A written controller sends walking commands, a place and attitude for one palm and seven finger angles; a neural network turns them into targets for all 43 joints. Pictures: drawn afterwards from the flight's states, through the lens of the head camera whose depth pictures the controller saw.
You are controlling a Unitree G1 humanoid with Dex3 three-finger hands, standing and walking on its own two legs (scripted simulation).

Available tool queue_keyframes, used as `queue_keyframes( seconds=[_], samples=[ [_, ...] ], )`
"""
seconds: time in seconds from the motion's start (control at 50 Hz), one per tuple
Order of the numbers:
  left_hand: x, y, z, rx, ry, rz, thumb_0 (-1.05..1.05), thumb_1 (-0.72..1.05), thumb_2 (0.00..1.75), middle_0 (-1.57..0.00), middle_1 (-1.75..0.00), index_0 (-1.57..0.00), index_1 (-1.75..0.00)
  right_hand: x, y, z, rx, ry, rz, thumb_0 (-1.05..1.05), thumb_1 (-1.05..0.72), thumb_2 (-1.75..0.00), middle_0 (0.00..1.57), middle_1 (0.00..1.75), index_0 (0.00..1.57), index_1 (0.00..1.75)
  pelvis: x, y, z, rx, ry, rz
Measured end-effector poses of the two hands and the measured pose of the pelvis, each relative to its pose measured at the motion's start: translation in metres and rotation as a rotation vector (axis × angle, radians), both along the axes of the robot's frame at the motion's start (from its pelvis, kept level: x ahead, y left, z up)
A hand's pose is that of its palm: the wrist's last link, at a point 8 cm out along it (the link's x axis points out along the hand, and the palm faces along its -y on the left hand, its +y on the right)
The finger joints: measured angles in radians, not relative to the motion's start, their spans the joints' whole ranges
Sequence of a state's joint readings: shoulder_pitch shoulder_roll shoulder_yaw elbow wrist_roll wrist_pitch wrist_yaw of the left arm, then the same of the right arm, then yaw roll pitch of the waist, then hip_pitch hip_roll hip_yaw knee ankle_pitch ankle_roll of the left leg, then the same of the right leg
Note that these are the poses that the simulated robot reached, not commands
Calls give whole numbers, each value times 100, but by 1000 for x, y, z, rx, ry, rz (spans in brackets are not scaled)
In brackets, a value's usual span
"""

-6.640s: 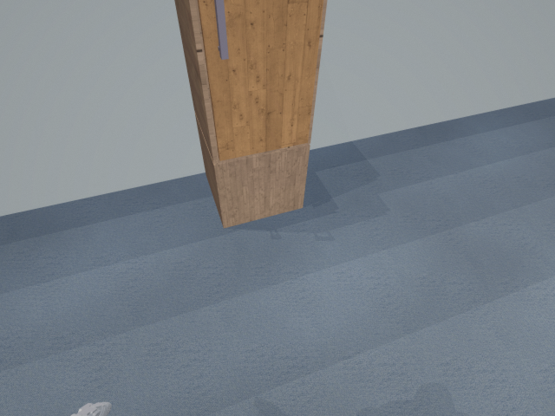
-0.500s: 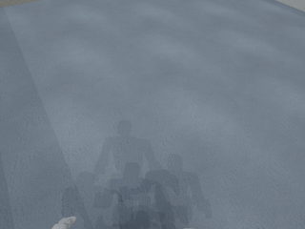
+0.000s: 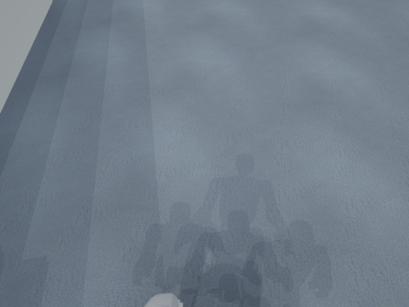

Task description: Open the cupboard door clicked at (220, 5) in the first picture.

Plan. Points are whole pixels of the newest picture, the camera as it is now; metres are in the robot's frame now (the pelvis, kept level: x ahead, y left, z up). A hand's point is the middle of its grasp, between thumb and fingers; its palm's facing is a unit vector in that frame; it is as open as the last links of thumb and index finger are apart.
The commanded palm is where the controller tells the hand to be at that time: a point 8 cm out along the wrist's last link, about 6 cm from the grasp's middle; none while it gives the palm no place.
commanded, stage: turn to face it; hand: left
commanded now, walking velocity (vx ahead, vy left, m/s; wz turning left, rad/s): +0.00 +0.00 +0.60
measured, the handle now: out of the picture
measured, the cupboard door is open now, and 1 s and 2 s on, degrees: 0 0 0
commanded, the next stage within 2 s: none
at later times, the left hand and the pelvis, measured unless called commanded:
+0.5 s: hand out of the picture +0.07 +0.25 -0.15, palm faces +0.29 -0.92 -0.28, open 7.4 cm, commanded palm none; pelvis +0.00 +0.01 -0.01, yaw +17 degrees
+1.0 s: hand out of the picture -0.09 +0.18 -0.17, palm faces +0.60 -0.76 -0.26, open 7.4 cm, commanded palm none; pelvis -0.01 -0.01 -0.01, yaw +37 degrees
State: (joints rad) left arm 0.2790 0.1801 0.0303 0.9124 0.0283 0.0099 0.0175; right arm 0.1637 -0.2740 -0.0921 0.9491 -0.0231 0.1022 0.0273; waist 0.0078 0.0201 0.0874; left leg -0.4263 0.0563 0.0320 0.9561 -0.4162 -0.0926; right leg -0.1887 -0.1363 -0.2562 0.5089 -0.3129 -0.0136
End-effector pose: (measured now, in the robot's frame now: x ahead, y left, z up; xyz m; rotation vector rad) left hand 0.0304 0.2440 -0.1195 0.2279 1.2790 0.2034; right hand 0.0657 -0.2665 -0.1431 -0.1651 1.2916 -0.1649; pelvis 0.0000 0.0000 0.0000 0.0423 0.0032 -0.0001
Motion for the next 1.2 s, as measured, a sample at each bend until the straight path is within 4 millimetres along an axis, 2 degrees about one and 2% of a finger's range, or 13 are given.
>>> queue_keyframes(
  seconds=[0.12,0.16,0.2,0.3,0.4,0.52,0.6,0.74,0.86,0.96,1.08,1.14,1.2],
  samples=[
    [-48,36,-28,-25,72,135,1,90,90,-20,-30,-21,-30,69,39,8,-37,-126,160,1,-91,-90,20,30,20,30,2,25,-15,-33,8,82],
    [-57,48,-36,-27,91,170,1,90,90,-20,-30,-20,-30,85,52,12,-48,-173,196,1,-91,-90,20,30,20,30,1,30,-19,-27,4,108],
    [-57,57,-36,-24,89,191,1,90,90,-20,-30,-20,-30,93,62,20,-54,-195,225,1,-91,-90,20,30,20,30,1,33,-16,-33,-4,122],
    [-34,67,-24,-22,-16,215,1,91,90,-20,-30,-20,-30,94,73,29,-60,-189,264,0,-90,-90,21,30,20,30,-1,36,-6,-53,-17,182],
    [-7,65,-10,-3,-123,221,1,91,90,-20,-30,-20,-30,85,71,24,-37,-152,282,0,-90,-90,21,30,20,30,0,30,-3,-50,-17,235],
    [18,45,4,36,-207,225,1,91,90,-20,-30,-20,-30,73,49,3,-2,-82,288,1,-90,-90,21,30,20,30,3,7,-8,-36,-10,304],
    [16,24,12,75,-246,242,1,91,90,-20,-30,-20,-30,72,28,-16,19,-32,302,1,-90,-90,21,30,20,30,6,-12,-14,-28,-16,363],
    [-30,-8,23,74,-190,359,1,90,90,-20,-30,-20,-30,83,14,-10,27,29,389,1,-91,-90,20,30,20,30,10,-26,0,8,-25,470],
    [-80,-27,12,40,-123,480,1,90,90,-20,-30,-21,-30,104,24,-3,1,49,489,1,-91,-90,20,30,20,30,8,-28,2,6,-26,551],
    [-133,-35,-5,1,-49,593,1,90,90,-20,-30,-21,-30,134,59,4,-19,1,601,1,-91,-90,20,30,20,30,-1,-19,-2,-8,-25,619],
    [-200,-28,-39,-45,20,730,1,90,90,-20,-30,-21,-30,167,127,12,-32,-150,750,1,-91,-90,20,30,20,30,-17,3,-20,-36,-22,695],
    [-217,-21,-42,-51,52,765,1,90,90,-20,-30,-20,-30,169,151,23,-26,-203,792,1,-91,-90,20,30,20,30,-23,9,-18,-39,-31,711],
    [-218,-11,-34,-42,19,789,1,91,90,-20,-30,-20,-30,165,163,31,-25,-214,818,0,-91,-90,20,30,20,30,-27,12,-10,-51,-39,746]
  ],
)
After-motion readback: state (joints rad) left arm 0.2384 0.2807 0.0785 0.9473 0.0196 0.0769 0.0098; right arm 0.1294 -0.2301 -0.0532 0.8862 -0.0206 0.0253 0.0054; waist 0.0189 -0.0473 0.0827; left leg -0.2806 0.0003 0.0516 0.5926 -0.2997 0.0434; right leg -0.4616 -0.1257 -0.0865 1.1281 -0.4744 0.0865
